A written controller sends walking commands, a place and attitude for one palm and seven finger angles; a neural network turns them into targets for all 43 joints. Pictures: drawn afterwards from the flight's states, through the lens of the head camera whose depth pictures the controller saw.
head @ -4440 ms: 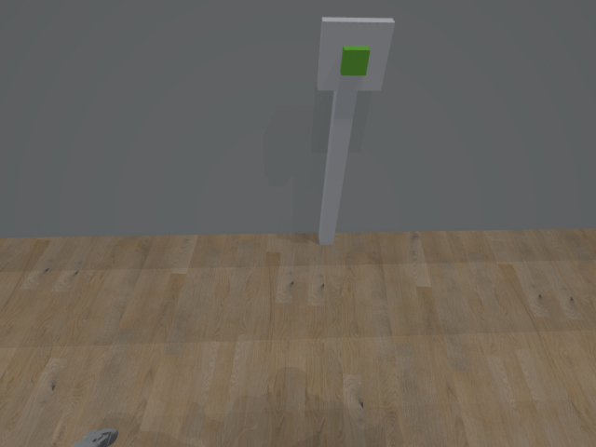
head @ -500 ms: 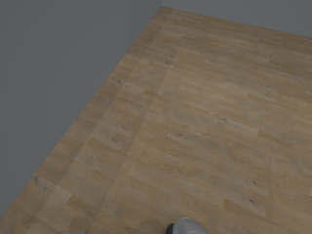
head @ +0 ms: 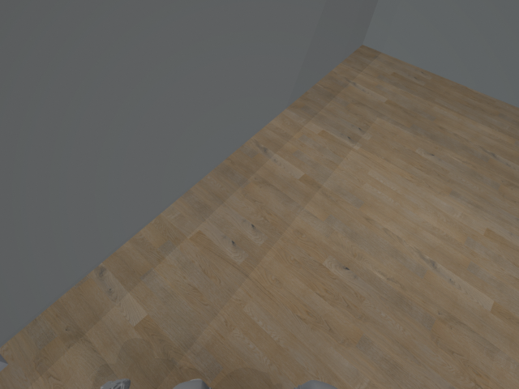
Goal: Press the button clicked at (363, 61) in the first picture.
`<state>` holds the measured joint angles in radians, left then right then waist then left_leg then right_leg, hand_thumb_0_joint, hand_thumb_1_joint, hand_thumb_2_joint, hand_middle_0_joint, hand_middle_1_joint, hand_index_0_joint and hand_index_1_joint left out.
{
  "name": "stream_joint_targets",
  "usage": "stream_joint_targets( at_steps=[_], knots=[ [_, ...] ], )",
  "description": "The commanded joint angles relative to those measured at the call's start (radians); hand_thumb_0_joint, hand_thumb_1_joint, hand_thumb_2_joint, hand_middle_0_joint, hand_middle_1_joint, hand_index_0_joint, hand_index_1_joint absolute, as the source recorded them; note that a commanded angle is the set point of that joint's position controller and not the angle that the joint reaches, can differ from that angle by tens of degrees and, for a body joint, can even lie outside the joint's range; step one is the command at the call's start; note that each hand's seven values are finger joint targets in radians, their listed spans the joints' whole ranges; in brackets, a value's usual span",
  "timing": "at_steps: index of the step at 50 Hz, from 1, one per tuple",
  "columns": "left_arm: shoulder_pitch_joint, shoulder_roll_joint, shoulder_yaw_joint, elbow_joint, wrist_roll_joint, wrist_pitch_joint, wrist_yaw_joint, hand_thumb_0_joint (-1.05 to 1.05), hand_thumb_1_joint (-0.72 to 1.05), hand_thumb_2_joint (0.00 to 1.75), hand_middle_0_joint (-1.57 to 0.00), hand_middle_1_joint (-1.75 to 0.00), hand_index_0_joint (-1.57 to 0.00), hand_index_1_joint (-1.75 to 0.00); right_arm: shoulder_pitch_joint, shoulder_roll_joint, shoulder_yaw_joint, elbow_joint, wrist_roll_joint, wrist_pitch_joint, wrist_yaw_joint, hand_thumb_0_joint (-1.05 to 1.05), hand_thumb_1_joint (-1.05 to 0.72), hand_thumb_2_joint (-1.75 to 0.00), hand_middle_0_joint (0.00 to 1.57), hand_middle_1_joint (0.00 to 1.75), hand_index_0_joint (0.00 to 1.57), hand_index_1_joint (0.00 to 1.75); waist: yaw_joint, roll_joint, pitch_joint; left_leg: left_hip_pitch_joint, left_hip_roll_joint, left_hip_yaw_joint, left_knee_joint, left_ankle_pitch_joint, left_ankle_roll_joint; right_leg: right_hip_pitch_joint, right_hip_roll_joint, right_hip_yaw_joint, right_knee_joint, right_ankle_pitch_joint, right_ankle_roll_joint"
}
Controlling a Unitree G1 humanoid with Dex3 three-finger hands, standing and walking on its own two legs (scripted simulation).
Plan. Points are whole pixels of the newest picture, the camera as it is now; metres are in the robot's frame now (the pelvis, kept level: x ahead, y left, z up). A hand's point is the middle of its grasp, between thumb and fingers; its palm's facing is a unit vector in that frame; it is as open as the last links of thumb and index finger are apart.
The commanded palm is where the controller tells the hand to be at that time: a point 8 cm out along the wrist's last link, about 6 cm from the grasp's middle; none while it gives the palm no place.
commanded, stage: turn to face it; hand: left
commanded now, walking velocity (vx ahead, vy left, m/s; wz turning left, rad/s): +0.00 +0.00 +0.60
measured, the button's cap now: out of the picture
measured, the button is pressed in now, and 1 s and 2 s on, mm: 0 0 0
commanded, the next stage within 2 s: take the last steps up to it in 1.44 s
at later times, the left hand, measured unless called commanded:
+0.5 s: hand out of the picture +0.03 +0.15 -0.12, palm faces +0.33 -0.89 -0.30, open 7.4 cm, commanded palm none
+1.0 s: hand out of the picture -0.13 +0.16 -0.16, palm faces +0.64 -0.72 -0.26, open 7.4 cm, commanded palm none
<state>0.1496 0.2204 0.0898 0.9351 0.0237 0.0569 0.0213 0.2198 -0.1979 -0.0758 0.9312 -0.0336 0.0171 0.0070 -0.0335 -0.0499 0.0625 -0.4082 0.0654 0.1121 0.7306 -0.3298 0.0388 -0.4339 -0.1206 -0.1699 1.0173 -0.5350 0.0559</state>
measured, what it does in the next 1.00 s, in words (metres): steps on the spot, turning left: right foot, then left foot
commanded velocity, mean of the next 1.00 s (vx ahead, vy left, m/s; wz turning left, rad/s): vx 0.00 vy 0.00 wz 0.60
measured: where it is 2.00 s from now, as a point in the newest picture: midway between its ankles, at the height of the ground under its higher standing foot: outside the picture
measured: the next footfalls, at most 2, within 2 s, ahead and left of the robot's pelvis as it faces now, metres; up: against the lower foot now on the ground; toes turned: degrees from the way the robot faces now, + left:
right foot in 0.38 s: +0.06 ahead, -0.16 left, +0.00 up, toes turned +11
left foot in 0.84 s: -0.05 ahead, +0.06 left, +0.00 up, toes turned +40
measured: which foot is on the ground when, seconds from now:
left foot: down 0.00-0.38, up 0.40-0.82, down 0.84-1.00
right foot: up 0.00-0.36, down 0.38-0.84, up 0.86-1.00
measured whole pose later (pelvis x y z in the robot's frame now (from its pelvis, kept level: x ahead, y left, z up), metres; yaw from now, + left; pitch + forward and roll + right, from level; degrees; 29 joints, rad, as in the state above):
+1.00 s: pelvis -0.02 -0.05 +0.02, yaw +38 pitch +0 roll +0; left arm 0.23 0.28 0.09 0.93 0.02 0.07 0.01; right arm 0.11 -0.22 -0.05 0.89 -0.02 0.03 0.01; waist 0.03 -0.05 0.10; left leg -0.27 0.00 0.04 0.55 -0.28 0.03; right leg -0.46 -0.12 -0.07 1.12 -0.46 0.09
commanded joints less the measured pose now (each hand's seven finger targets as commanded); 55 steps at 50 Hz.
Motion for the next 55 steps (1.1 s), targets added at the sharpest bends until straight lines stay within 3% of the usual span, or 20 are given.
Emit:
stream_joint_targets(
  at_steps=[1, 3, 11, 16, 17, 18, 19, 20, 22, 24, 30, 35, 38, 40, 41, 42, 43, 44, 48, 55],
  knots=[
    [-0.01, 0.066, 0.015, -0.095, -0.001, -0.037, -0.014, 0.0, 0.9, 0.9, -0.2, -0.3, -0.2, -0.3, 0.026, -0.181, -0.022, -0.064, 0.005, -0.026, -0.026, 0.0, -0.9, -0.9, 0.2, 0.3, 0.2, 0.3, 0.013, 0.216, -0.115, 0.208, 0.212, -0.346, -0.396, 0.349, 0.097, -0.189, 0.003, 0.155, 0.217, 0.142, 0.02],
    [0.025, 0.074, 0.015, -0.081, -0.005, -0.034, -0.016, 0.0, 0.9, 0.9, -0.2, -0.3, -0.2, -0.3, 0.013, -0.186, -0.022, -0.072, 0.011, -0.03, -0.026, 0.0, -0.9, -0.9, 0.2, 0.3, 0.2, 0.3, 0.02, 0.195, -0.142, 0.242, 0.182, -0.292, -0.391, 0.438, 0.096, -0.15, 0.012, 0.151, 0.161, 0.17, 0.029],
    [-0.019, 0.075, 0.003, -0.12, -0.015, -0.031, -0.006, 0.0, 0.9, 0.9, -0.2, -0.3, -0.2, -0.3, 0.036, -0.231, -0.046, -0.069, 0.007, -0.006, -0.016, 0.0, -0.9, -0.9, 0.2, 0.3, 0.2, 0.3, -0.02, 0.197, -0.147, 0.292, 0.178, -0.407, -0.369, 0.44, 0.139, -0.061, 0.064, 0.155, -0.127, 0.073, 0.034],
    [0.103, 0.091, 0.002, -0.104, -0.023, -0.042, 0.001, 0.0, 0.9, 0.9, -0.2, -0.3, -0.2, -0.3, -0.052, -0.238, -0.057, -0.102, 0.01, 0.013, -0.006, 0.0, -0.9, -0.9, 0.2, 0.3, 0.2, 0.3, 0.035, 0.208, -0.159, 0.129, 0.109, -0.438, -0.306, 0.369, 0.09, 0.205, 0.109, 0.127, -0.453, 0.202, 0.011],
    [0.154, 0.115, 0.009, -0.096, -0.019, -0.049, 0.005, 0.0, 0.9, 0.9, -0.2, -0.3, -0.2, -0.3, -0.071, -0.218, -0.055, -0.113, 0.017, 0.015, -0.003, 0.0, -0.9, -0.9, 0.2, 0.3, 0.2, 0.3, 0.065, 0.157, -0.159, 0.031, 0.062, -0.411, -0.251, 0.262, 0.044, 0.329, 0.077, 0.141, -0.61, 0.283, 0.0],
    [0.181, 0.205, 0.023, -0.101, -0.001, -0.06, 0.012, 0.0, 0.9, 0.9, -0.2, -0.3, -0.2, -0.3, -0.066, -0.154, -0.048, -0.132, 0.027, 0.017, 0.006, 0.0, -0.9, -0.9, 0.2, 0.3, 0.2, 0.3, 0.081, -0.076, -0.153, -0.161, -0.052, -0.291, -0.055, 0.044, -0.035, 0.453, -0.139, 0.361, -0.773, 0.209, -0.068],
    [0.138, 0.275, 0.028, -0.123, 0.004, -0.058, 0.014, 0.0, 0.9, 0.9, -0.2, -0.3, -0.2, -0.3, -0.075, -0.119, -0.04, -0.159, 0.019, 0.013, 0.007, 0.0, -0.9, -0.9, 0.2, 0.3, 0.2, 0.3, 0.075, -0.275, -0.11, -0.26, -0.141, -0.149, 0.187, -0.239, -0.089, 0.379, -0.373, 0.558, -0.801, 0.294, -0.178],
    [0.103, 0.234, 0.027, -0.133, -0.003, -0.063, 0.019, 0.0, 0.9, 0.9, -0.2, -0.3, -0.2, -0.3, -0.095, -0.174, -0.049, -0.144, 0.004, 0.022, 0.006, 0.0, -0.9, -0.9, 0.2, 0.3, 0.2, 0.3, 0.072, -0.248, -0.075, -0.222, -0.076, -0.213, 0.34, -0.225, -0.073, 0.252, -0.364, 0.52, -0.798, 0.313, -0.199],
    [0.0, 0.17, 0.002, -0.146, -0.003, -0.065, 0.014, 0.0, 0.9, 0.9, -0.2, -0.3, -0.2, -0.3, -0.073, -0.154, -0.049, -0.097, 0.006, 0.038, 0.017, 0.0, -0.9, -0.9, 0.2, 0.3, 0.2, 0.3, 0.006, -0.099, 0.011, -0.209, -0.047, -0.184, 0.508, -0.084, -0.087, 0.17, -0.243, 0.331, -0.752, 0.37, -0.171],
    [-0.008, 0.138, -0.007, -0.152, 0.0, -0.072, 0.014, 0.0, 0.9, 0.9, -0.2, -0.3, -0.2, -0.3, -0.042, -0.13, -0.042, -0.075, 0.008, 0.04, 0.027, 0.0, -0.9, -0.9, 0.2, 0.3, 0.2, 0.3, -0.006, -0.112, 0.013, -0.196, -0.035, -0.141, 0.52, -0.02, -0.107, 0.194, -0.192, 0.201, -0.708, 0.51, -0.147],
    [0.143, 0.17, 0.001, -0.099, 0.002, -0.069, 0.014, 0.0, 0.9, 0.9, -0.2, -0.3, -0.2, -0.3, -0.151, -0.12, -0.025, -0.094, 0.012, 0.043, 0.026, 0.0, -0.9, -0.9, 0.2, 0.3, 0.2, 0.3, 0.069, -0.109, -0.045, -0.186, -0.023, -0.079, 0.333, -0.075, -0.131, 0.386, -0.23, 0.132, -0.662, 0.697, -0.172],
    [0.173, 0.2, 0.01, -0.076, 0.008, -0.059, 0.011, 0.0, 0.9, 0.9, -0.2, -0.3, -0.2, -0.3, -0.192, -0.105, -0.006, -0.107, 0.019, 0.032, 0.025, 0.0, -0.9, -0.9, 0.2, 0.3, 0.2, 0.3, 0.092, -0.148, -0.082, -0.086, -0.027, -0.019, 0.108, -0.114, -0.111, 0.421, -0.257, 0.079, -0.607, 0.808, -0.177],
    [0.17, 0.21, 0.018, -0.062, 0.009, -0.052, 0.008, 0.0, 0.9, 0.9, -0.2, -0.3, -0.2, -0.3, -0.17, -0.108, 0.0, -0.113, 0.023, 0.021, 0.021, 0.0, -0.9, -0.9, 0.2, 0.3, 0.2, 0.3, 0.089, -0.171, -0.107, 0.017, -0.033, 0.011, -0.044, -0.103, -0.087, 0.407, -0.276, 0.053, -0.552, 0.82, -0.162],
    [0.151, 0.215, 0.023, -0.063, -0.001, -0.047, 0.003, 0.0, 0.9, 0.9, -0.2, -0.3, -0.2, -0.3, -0.104, -0.129, -0.007, -0.103, 0.018, 0.013, 0.018, 0.0, -0.9, -0.9, 0.2, 0.3, 0.2, 0.3, 0.046, -0.138, -0.134, 0.153, -0.04, 0.031, -0.223, 0.047, -0.071, 0.347, -0.253, -0.012, -0.454, 0.764, -0.109],
    [0.143, 0.197, 0.024, -0.07, -0.009, -0.045, -0.002, 0.0, 0.9, 0.9, -0.2, -0.3, -0.2, -0.3, -0.032, -0.187, -0.022, -0.087, 0.014, 0.002, 0.016, 0.0, -0.9, -0.9, 0.2, 0.3, 0.2, 0.3, 0.001, -0.018, -0.179, 0.345, 0.015, -0.045, -0.334, 0.227, -0.036, 0.21, -0.225, -0.041, -0.285, 0.673, -0.06],
    [0.12, 0.135, 0.014, -0.117, -0.016, -0.044, -0.013, 0.0, 0.9, 0.9, -0.2, -0.3, -0.2, -0.3, 0.037, -0.308, -0.055, -0.081, 0.009, -0.005, 0.01, 0.0, -0.9, -0.9, 0.2, 0.3, 0.2, 0.3, -0.04, 0.306, -0.2, 0.528, 0.282, -0.407, -0.345, 0.62, 0.097, -0.104, -0.072, -0.071, -0.05, 0.098, 0.029],
    [0.023, 0.124, -0.008, -0.165, -0.004, -0.036, -0.008, 0.0, 0.9, 0.9, -0.2, -0.3, -0.2, -0.3, 0.112, -0.347, -0.058, -0.052, 0.022, 0.004, 0.003, 0.0, -0.9, -0.9, 0.2, 0.3, 0.2, 0.3, -0.069, 0.293, -0.181, 0.501, 0.375, -0.454, -0.344, 0.837, 0.177, -0.186, -0.03, 0.034, 0.08, -0.135, 0.037],
    [0.0, 0.117, -0.001, -0.153, -0.005, -0.025, 0.003, 0.0, 0.9, 0.9, -0.2, -0.3, -0.2, -0.3, 0.114, -0.319, -0.053, -0.038, 0.022, -0.003, -0.012, 0.0, -0.9, -0.9, 0.2, 0.3, 0.2, 0.3, -0.067, 0.308, -0.199, 0.469, 0.339, -0.443, -0.331, 0.825, 0.173, -0.194, -0.033, 0.122, 0.139, -0.103, 0.034],
    [0.062, 0.131, 0.01, -0.096, -0.008, -0.025, -0.014, 0.0, 0.9, 0.9, -0.2, -0.3, -0.2, -0.3, -0.086, -0.231, -0.025, -0.099, 0.016, -0.008, -0.017, 0.0, -0.9, -0.9, 0.2, 0.3, 0.2, 0.3, 0.026, 0.2, -0.109, 0.285, 0.172, -0.282, -0.368, 0.555, 0.11, -0.117, -0.013, 0.146, 0.144, 0.123, 0.039],
    [0.009, 0.102, 0.0, -0.13, -0.011, -0.024, -0.007, 0.0, 0.9, 0.9, -0.2, -0.3, -0.2, -0.3, -0.042, -0.239, -0.036, -0.083, 0.009, -0.001, -0.012, 0.0, -0.9, -0.9, 0.2, 0.3, 0.2, 0.3, 0.004, 0.196, -0.1, 0.263, 0.162, -0.377, -0.383, 0.428, 0.138, -0.046, 0.04, 0.148, -0.089, 0.099, 0.042]
  ],
)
